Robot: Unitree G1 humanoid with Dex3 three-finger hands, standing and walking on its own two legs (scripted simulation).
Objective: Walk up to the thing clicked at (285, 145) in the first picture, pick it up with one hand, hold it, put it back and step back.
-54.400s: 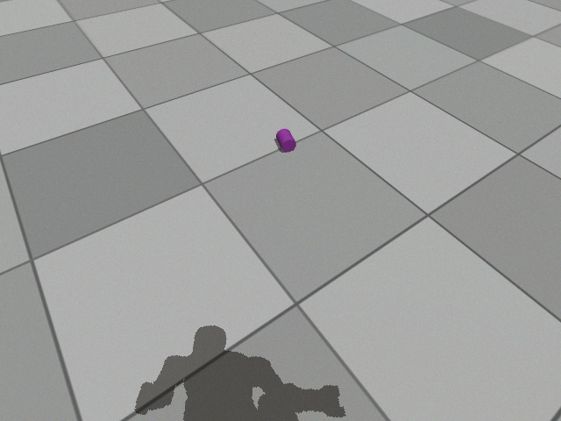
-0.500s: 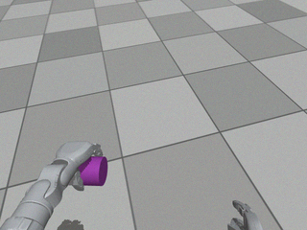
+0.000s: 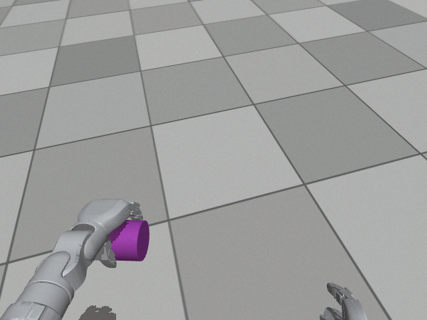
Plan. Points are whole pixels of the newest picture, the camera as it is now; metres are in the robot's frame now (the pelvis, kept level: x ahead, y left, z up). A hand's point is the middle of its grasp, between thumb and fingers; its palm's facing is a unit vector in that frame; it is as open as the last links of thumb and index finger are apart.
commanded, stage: crouch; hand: left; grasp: from above
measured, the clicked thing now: (120, 239) +0.30 +0.21 -0.06
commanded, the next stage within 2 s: none
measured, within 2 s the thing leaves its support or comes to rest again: neither
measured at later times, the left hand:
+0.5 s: hand (136, 252) +0.34 +0.22 -0.21, palm faces -0.42 +0.08 -0.90, open 10.7 cm
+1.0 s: hand (159, 257) +0.40 +0.21 -0.42, palm faces -0.45 +0.02 -0.89, open 10.6 cm
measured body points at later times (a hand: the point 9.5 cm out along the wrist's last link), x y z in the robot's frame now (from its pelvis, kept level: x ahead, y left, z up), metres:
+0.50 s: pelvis -0.04 +0.01 -0.11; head +0.08 +0.02 +0.32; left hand +0.35 +0.22 -0.16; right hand +0.06 -0.28 -0.23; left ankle -0.01 +0.14 -0.73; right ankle +0.04 -0.14 -0.73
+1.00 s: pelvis -0.07 +0.02 -0.29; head +0.13 +0.05 +0.11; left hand +0.42 +0.21 -0.37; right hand -0.03 -0.25 -0.41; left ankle -0.01 +0.14 -0.73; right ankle +0.03 -0.14 -0.73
